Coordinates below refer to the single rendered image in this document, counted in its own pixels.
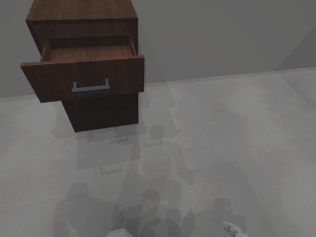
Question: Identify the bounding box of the drawer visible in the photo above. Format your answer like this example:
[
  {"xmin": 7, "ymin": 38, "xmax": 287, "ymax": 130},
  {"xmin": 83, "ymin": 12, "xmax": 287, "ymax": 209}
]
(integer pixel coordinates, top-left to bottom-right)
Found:
[{"xmin": 20, "ymin": 34, "xmax": 145, "ymax": 103}]

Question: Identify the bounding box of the robot right hand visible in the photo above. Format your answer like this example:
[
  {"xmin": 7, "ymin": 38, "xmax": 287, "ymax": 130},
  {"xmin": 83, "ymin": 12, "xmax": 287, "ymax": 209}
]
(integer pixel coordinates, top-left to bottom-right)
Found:
[{"xmin": 222, "ymin": 221, "xmax": 248, "ymax": 237}]

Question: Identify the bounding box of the cabinet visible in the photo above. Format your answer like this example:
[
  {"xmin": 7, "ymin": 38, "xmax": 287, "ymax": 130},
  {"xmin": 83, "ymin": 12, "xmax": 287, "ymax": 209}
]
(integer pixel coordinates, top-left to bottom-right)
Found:
[{"xmin": 26, "ymin": 0, "xmax": 138, "ymax": 132}]

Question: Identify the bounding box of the handle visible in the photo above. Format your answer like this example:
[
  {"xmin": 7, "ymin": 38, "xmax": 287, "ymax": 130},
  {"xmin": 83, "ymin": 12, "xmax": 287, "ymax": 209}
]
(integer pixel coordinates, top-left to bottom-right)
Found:
[{"xmin": 71, "ymin": 78, "xmax": 111, "ymax": 97}]

